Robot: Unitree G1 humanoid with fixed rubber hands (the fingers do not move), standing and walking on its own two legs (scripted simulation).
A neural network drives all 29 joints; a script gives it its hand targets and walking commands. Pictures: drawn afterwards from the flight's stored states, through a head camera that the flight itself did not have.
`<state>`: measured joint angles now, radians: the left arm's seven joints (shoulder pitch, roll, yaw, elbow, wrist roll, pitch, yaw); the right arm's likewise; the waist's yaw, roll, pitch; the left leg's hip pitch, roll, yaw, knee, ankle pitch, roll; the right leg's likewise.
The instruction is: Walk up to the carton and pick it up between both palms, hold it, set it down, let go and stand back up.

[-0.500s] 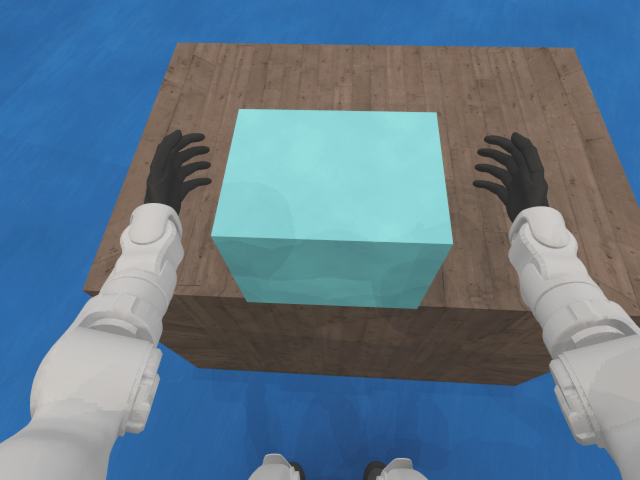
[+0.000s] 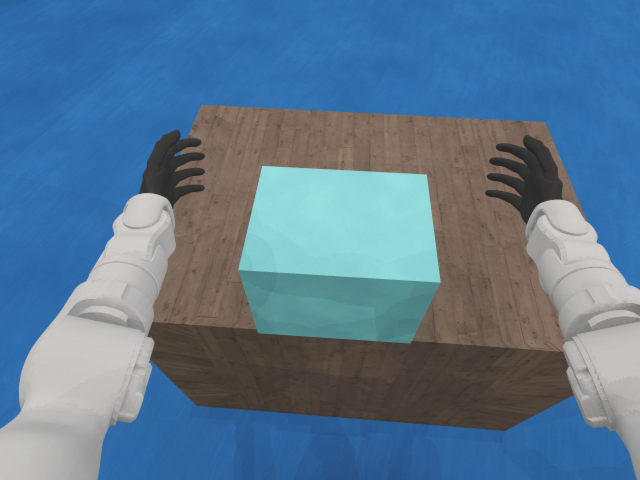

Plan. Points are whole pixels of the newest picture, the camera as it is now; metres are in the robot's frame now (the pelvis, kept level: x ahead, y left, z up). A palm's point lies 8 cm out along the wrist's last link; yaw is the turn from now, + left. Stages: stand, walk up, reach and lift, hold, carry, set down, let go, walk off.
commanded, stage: set down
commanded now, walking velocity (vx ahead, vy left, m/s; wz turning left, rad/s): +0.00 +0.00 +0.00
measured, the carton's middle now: (338, 257) +0.47 +0.01 -0.06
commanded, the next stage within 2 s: none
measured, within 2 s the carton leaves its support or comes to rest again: neither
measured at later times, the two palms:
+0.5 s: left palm (161, 271) +0.38 +0.24 +0.05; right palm (527, 284) +0.38 -0.22 +0.04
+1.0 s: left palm (147, 355) +0.29 +0.25 +0.00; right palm (528, 365) +0.29 -0.22 -0.01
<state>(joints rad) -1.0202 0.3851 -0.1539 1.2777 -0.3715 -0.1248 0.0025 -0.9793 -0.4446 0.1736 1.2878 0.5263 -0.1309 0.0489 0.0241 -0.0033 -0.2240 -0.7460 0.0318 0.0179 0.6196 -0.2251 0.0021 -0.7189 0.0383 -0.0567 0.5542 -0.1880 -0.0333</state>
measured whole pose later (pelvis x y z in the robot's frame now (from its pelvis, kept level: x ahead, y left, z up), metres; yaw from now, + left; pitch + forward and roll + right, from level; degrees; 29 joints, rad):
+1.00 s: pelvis +0.02 +0.00 +0.01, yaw +1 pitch +6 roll -1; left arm -0.15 0.30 -0.02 0.83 -0.26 -0.44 -0.03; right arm -0.17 -0.24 0.08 0.89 0.35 -0.47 -0.01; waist -0.01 0.00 -0.05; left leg -0.40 0.01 0.00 0.57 -0.27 0.00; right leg -0.38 0.03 -0.05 0.53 -0.25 -0.04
